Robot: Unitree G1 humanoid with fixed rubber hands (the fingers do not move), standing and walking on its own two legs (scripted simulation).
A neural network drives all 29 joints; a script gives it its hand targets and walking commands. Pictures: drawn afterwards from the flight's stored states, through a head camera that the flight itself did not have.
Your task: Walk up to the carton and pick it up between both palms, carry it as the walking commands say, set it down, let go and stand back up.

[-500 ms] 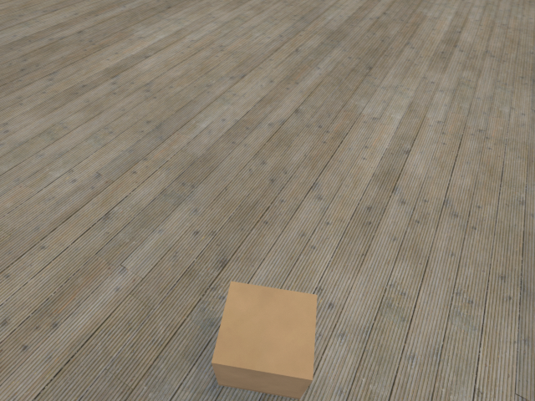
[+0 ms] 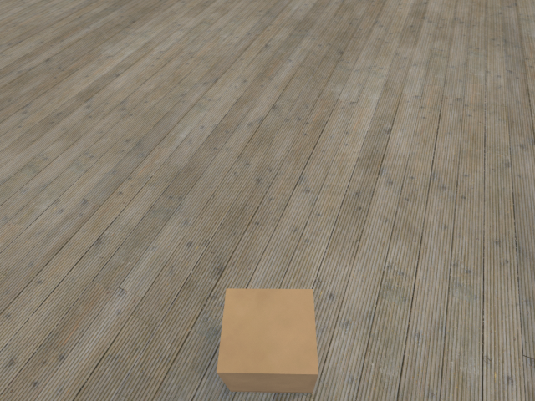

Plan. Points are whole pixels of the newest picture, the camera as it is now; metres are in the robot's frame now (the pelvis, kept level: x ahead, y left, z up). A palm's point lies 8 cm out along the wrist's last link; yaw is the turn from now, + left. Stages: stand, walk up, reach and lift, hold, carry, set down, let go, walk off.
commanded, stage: walk up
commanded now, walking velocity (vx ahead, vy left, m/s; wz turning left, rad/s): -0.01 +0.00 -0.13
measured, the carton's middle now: (270, 342) +0.40 +0.05 -0.64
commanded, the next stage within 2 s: none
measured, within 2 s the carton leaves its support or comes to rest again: neither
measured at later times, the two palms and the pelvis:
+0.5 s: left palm out of the picture +0.03 +0.27 -0.14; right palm out of the picture +0.03 -0.22 -0.14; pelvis +0.00 +0.03 +0.00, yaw -1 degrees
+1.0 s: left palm out of the picture +0.06 +0.27 -0.14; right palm out of the picture +0.00 -0.21 -0.14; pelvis -0.01 +0.03 +0.00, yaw -3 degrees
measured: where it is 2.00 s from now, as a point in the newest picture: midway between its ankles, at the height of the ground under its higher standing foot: outside the picture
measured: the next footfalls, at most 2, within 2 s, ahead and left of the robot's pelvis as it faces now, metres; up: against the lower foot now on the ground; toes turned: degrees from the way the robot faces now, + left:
left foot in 0.08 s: +0.03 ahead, +0.13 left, +0.00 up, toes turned +1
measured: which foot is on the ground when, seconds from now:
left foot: up 0.00-0.06, down 0.08-1.00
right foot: down 0.00-1.00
